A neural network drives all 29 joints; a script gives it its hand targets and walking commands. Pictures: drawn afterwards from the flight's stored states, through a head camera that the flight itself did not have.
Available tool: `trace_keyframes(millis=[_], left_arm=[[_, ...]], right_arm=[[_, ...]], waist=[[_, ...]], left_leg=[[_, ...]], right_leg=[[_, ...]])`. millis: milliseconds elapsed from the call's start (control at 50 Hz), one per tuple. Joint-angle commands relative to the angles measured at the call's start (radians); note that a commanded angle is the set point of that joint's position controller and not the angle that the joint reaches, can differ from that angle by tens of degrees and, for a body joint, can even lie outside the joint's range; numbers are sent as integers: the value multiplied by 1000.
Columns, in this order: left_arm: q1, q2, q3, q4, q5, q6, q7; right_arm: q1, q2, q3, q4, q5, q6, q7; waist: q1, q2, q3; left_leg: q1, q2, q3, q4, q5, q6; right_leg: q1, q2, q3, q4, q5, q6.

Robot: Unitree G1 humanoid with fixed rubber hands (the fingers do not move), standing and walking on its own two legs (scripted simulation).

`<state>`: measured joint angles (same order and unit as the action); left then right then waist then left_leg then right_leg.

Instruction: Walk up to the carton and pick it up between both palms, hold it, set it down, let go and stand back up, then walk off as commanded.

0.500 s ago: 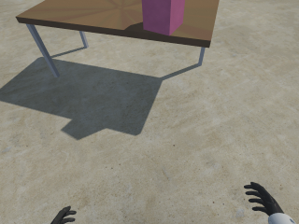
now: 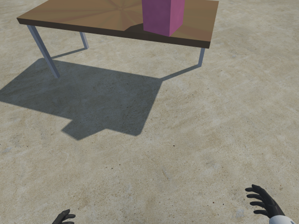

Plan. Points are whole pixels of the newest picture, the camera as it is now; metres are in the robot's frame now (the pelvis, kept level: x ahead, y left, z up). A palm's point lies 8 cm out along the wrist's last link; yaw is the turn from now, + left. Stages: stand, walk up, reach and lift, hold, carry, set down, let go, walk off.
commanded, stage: stand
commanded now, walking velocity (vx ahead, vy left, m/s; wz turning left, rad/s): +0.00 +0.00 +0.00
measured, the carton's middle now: (163, 8) +1.35 -0.08 +0.01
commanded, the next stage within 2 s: walk up in 0.42 s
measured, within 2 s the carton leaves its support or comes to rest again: neither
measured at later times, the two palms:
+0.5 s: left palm out of the picture +0.09 +0.29 -0.10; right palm (277, 223) +0.13 -0.29 -0.07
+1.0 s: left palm (60, 214) +0.17 +0.28 -0.08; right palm out of the picture +0.14 -0.36 -0.08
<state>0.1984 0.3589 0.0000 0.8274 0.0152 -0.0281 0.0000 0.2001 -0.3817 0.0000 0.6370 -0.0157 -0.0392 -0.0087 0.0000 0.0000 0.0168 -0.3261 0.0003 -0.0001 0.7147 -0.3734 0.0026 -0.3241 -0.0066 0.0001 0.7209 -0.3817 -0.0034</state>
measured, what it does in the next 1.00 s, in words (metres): steps on the spot: right foot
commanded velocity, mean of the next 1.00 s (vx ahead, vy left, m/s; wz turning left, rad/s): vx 0.00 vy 0.00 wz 0.00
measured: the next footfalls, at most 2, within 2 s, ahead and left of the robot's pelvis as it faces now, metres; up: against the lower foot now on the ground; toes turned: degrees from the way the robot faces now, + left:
right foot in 0.94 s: +0.12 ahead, -0.14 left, +0.00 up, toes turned -6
left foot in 1.40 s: +0.30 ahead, +0.09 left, +0.00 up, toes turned -2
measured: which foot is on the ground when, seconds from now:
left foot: down 0.00-0.96, up 0.98-1.00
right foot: down 0.00-0.76, up 0.78-0.92, down 0.94-1.00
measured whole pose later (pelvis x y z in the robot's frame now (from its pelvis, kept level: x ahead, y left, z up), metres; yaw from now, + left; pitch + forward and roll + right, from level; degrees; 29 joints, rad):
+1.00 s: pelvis +0.04 -0.03 -0.01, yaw -5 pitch -1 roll +2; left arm 0.22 0.44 0.00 0.86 0.02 -0.10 -0.04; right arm 0.23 -0.48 0.00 0.68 -0.04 -0.06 0.03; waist 0.00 0.02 0.03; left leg -0.29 0.05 0.05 0.84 -0.45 0.00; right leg -0.43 0.00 -0.01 0.76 -0.30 -0.03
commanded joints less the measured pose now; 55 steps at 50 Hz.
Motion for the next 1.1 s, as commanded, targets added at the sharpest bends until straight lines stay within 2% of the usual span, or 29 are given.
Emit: trace_keyframes(millis=[0,40,120,220,260,320,380,420,440,480,580,600,640,700,720,740,760,780,820,860,880,900,920,940,960,980,1000,1020,1080], left_arm=[[-108,213,63,-31,-4,-25,10],[-106,190,64,-33,-8,-25,2],[-84,222,63,-20,3,-33,5],[-101,215,66,-19,4,-25,7],[-134,213,71,-22,4,-27,10],[-91,191,61,-9,-6,-20,5],[-129,208,66,-12,-3,-19,1],[-149,221,68,-7,1,-11,1],[-150,175,60,-9,7,-15,3],[-115,195,56,-1,-6,-23,1],[-106,199,63,14,-8,-25,-7],[34,285,112,-51,8,-40,-33],[24,299,120,-56,26,-45,-42],[-24,290,114,-55,21,-49,-49],[-88,263,112,-97,13,-49,-54],[-127,206,100,-93,11,-57,-52],[-107,234,97,-106,19,-63,-46],[-106,245,97,-100,9,-67,-45],[-87,260,96,-99,1,-72,-53],[-44,244,96,-87,-4,-83,-64],[2,248,98,-69,-10,-84,-69],[102,233,94,-43,-11,-91,-66],[260,270,115,9,-10,-101,-52],[341,371,145,36,4,-107,-34],[294,458,159,-16,1,-110,-24],[216,426,153,-24,-27,-99,-25],[190,409,151,-29,-33,-98,-18],[172,366,138,-27,-30,-100,-11],[198,347,126,-30,-22,-100,-12]], right_arm=[[-26,-172,-53,41,2,-21,-3],[-22,-176,-49,54,0,-30,-8],[-36,-186,-53,51,1,-12,-11],[-44,-173,-49,54,8,-18,-7],[-36,-187,-55,67,1,-17,-6],[-40,-192,-55,68,-3,-27,-2],[-71,-180,-56,65,2,-17,-5],[-68,-162,-42,77,5,-14,-8],[-92,-172,-46,65,7,-17,-11],[-39,-201,-52,96,-4,-19,-9],[-70,-184,-45,80,-2,-19,-1],[-34,-294,-126,10,-31,-35,21],[-23,-299,-141,17,-53,-45,34],[44,-279,-148,28,-43,-53,45],[156,-304,-154,51,-44,-58,44],[212,-323,-169,77,-37,-57,39],[189,-344,-171,55,-28,-64,34],[176,-355,-166,59,-21,-67,30],[147,-343,-148,51,-26,-62,24],[82,-332,-144,41,-29,-62,30],[18,-337,-138,30,-18,-57,32],[-27,-318,-127,9,-21,-50,35],[-55,-270,-113,-4,-20,-39,36],[2,-190,-90,-20,-24,-40,40],[11,-203,-79,-44,-11,-35,43],[-29,-311,-100,-17,-9,-14,30],[-30,-306,-95,2,4,-16,35],[-52,-275,-91,-7,-2,-17,40],[-28,-255,-103,-11,-7,-17,46]], waist=[[4,4,23],[12,-12,-53],[6,-10,-58],[-18,-8,-22],[-10,29,-47],[16,-13,3],[2,26,35],[-1,-33,87],[-19,19,45],[11,28,52],[15,-41,-13],[22,-27,-72],[1,-25,123],[-63,-32,184],[-117,62,103],[-141,174,39],[-125,167,73],[-107,106,51],[-69,73,3],[-37,143,74],[0,215,30],[45,138,-22],[131,11,-126],[150,-253,-95],[121,-359,-90],[93,-129,20],[69,-66,119],[61,-25,147],[57,-83,61]], left_leg=[[76,90,-95,-176,294,56],[89,126,-130,-175,341,85],[95,88,-84,-146,342,49],[115,92,-96,-143,297,61],[116,99,-100,-172,316,66],[65,110,-119,-192,278,69],[46,110,-106,-203,231,64],[34,93,-106,-226,165,54],[76,97,-97,-217,167,54],[56,99,-119,-229,174,64],[86,98,-108,-211,199,57],[73,80,-118,-140,-272,107],[-3,79,-176,-104,-444,119],[121,83,-193,-177,-407,131],[380,124,-240,-324,-434,160],[544,287,-447,-471,-468,219],[495,400,-517,-466,-275,258],[470,409,-514,-458,-200,276],[431,378,-405,-423,-23,267],[294,380,-312,-364,153,257],[228,354,-201,-303,185,221],[164,293,-118,-211,219,189],[46,190,-27,73,183,120],[-214,63,47,355,-8,59],[-485,-77,6,472,-195,-1],[-488,39,-67,489,-137,12],[-495,48,-90,465,-68,17],[-489,78,-77,415,-12,16],[-344,91,-65,344,-19,3]], right_leg=[[18,-86,152,-196,303,-70],[78,-73,120,-162,320,-65],[81,-111,172,-172,421,-88],[18,-113,177,-222,319,-86],[47,-100,154,-207,337,-86],[63,-77,121,-202,292,-71],[26,-77,142,-221,266,-67],[-21,-77,166,-255,182,-72],[-19,-100,180,-267,165,-70],[-7,-89,158,-245,151,-74],[31,-103,189,-259,186,-73],[20,-99,303,-271,-276,-140],[-190,-131,440,-314,-557,-171],[-371,-89,358,-312,-448,-117],[-501,14,185,-218,-273,-23],[-594,75,21,23,-94,18],[-607,4,28,213,-113,-1],[-574,-35,60,264,-111,-16],[-456,-46,45,204,-135,-12],[-380,-87,57,78,-180,-33],[-227,-93,62,-40,-102,-44],[-50,-50,-2,-163,11,-50],[219,-9,38,-302,95,-36],[386,-125,279,-368,-16,-26],[460,-323,823,-534,-73,-123],[321,-366,790,-502,-198,-182],[303,-323,726,-492,-13,-121],[260,-283,588,-453,203,-110],[242,-231,453,-373,403,-167]])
